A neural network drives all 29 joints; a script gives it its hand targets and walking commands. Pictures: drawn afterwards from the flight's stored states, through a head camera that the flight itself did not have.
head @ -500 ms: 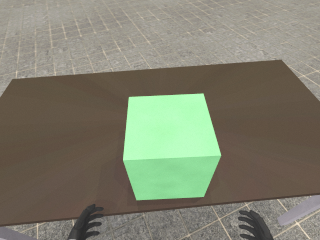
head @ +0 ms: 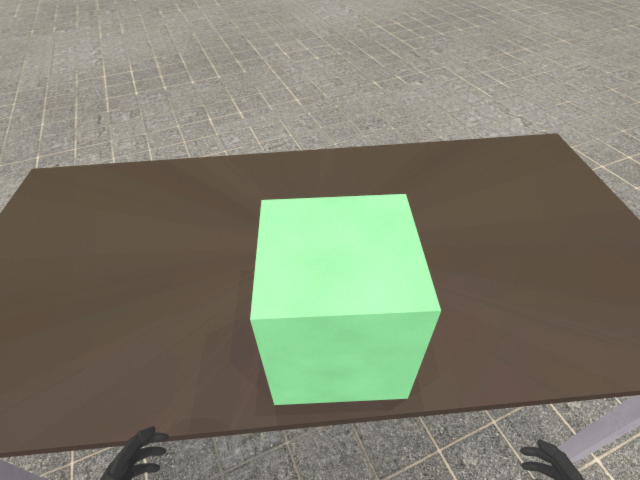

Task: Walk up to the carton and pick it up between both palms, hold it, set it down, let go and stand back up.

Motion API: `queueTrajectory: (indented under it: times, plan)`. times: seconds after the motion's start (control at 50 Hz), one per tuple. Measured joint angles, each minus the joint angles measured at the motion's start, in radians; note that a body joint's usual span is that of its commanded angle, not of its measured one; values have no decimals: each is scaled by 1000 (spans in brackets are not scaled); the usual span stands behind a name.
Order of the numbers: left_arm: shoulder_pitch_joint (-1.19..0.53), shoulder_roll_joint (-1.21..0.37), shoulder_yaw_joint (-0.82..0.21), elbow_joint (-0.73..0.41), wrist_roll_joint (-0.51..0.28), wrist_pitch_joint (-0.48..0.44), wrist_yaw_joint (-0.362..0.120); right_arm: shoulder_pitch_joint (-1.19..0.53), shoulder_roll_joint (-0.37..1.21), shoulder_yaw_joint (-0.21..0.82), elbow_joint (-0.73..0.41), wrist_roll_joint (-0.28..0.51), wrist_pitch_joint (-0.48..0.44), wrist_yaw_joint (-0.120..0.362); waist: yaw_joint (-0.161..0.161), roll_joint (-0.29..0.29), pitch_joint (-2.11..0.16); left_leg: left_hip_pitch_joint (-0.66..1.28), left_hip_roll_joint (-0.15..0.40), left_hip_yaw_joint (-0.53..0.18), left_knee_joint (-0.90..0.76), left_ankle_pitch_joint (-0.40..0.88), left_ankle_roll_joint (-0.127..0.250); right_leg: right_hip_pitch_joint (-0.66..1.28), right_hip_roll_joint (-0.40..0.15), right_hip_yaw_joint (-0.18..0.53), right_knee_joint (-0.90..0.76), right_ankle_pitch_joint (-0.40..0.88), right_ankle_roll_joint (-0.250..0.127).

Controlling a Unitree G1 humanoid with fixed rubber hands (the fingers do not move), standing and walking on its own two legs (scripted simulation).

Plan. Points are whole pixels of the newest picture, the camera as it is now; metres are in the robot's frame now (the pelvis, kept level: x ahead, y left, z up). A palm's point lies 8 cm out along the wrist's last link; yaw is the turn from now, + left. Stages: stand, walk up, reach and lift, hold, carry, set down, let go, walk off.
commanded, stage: stand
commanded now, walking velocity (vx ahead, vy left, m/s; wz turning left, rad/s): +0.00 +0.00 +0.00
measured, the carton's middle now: (337, 303) +0.39 +0.02 -0.01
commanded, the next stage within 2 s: none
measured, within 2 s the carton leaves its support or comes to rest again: neither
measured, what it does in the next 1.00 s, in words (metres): stands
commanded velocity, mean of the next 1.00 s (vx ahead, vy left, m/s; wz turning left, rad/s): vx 0.00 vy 0.00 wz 0.00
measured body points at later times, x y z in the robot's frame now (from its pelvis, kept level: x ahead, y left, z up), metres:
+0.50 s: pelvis +0.00 +0.00 +0.00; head +0.00 +0.00 +0.45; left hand +0.12 +0.30 -0.08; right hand +0.17 -0.28 -0.08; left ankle +0.01 +0.11 -0.74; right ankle -0.03 -0.11 -0.74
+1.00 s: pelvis -0.02 +0.00 +0.00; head -0.02 +0.00 +0.45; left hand +0.09 +0.31 -0.09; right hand +0.15 -0.28 -0.08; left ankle +0.01 +0.11 -0.74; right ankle -0.03 -0.11 -0.74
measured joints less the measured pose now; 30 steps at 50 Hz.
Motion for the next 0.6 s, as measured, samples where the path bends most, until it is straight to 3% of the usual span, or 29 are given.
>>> queueTrajectory:
  times: [0.6]
  plan:
    - [29, 31, 4, 116, 1, -26, -1, 0, -18, 6, 0, 0, 14, 0, 0, 0, -27, 0, 0, 0, 2, 5, 2, 0, 0, 0, 2, 5, 0]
